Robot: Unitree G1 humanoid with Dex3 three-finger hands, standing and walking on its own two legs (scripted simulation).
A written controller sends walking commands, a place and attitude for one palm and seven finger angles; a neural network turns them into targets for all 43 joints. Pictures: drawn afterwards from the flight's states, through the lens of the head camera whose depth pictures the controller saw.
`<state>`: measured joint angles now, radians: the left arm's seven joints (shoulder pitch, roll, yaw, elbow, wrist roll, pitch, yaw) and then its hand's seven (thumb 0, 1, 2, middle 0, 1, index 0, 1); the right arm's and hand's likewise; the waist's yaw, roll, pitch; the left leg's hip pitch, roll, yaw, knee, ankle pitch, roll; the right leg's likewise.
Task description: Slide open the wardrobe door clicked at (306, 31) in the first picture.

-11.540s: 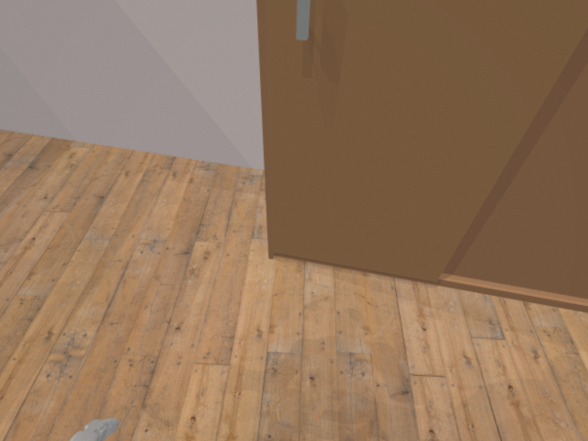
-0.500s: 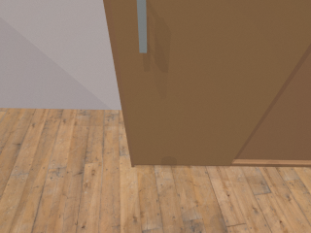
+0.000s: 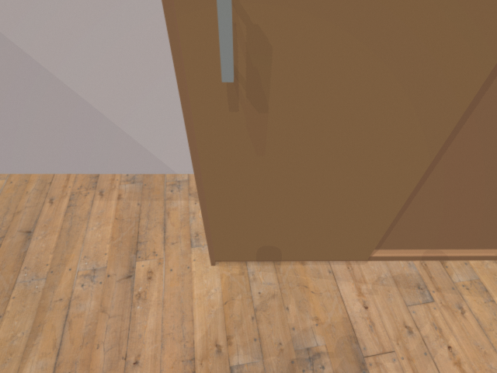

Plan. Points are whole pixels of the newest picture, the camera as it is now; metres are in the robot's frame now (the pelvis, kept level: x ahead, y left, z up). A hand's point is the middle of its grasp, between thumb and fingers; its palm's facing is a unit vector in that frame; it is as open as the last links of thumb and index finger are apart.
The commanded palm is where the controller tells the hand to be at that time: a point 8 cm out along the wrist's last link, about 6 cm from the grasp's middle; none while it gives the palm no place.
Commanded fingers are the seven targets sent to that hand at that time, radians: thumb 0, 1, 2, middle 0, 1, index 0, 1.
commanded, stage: shuffle to correct the standing spot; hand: left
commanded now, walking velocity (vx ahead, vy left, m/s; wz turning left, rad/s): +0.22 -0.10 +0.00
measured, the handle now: (226, 34) +0.64 +0.08 +0.24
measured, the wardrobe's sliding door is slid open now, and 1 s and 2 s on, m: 0.00 0.00 0.00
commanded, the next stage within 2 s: come to a stop and stand still in 0.88 s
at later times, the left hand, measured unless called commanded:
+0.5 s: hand out of the picture -0.01 +0.12 -0.18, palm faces +0.15 -0.98 -0.16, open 7.4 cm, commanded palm none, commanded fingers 0.00 0.90 0.90 -0.20 -0.30 -0.20 -0.30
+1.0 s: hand (195, 304) +0.28 +0.13 -0.18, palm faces +0.03 -0.98 -0.21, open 7.4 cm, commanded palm none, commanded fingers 0.00 0.90 0.90 -0.20 -0.30 -0.20 -0.30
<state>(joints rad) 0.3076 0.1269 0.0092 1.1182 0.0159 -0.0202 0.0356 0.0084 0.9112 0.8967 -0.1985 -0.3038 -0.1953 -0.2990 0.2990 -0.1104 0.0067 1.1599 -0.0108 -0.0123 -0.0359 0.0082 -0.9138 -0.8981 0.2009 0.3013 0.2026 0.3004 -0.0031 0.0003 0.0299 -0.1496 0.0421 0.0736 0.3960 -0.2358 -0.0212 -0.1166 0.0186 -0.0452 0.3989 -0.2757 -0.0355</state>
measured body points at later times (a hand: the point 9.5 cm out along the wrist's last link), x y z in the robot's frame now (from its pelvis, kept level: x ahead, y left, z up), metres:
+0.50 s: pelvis +0.10 -0.01 -0.02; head +0.14 +0.00 +0.43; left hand -0.02 +0.17 -0.17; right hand +0.13 -0.24 -0.17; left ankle +0.10 +0.10 -0.70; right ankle -0.04 -0.09 -0.74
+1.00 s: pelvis +0.22 -0.07 -0.01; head +0.26 -0.06 +0.44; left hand +0.28 +0.18 -0.16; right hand +0.23 -0.30 -0.16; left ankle +0.19 +0.09 -0.74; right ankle +0.28 -0.21 -0.74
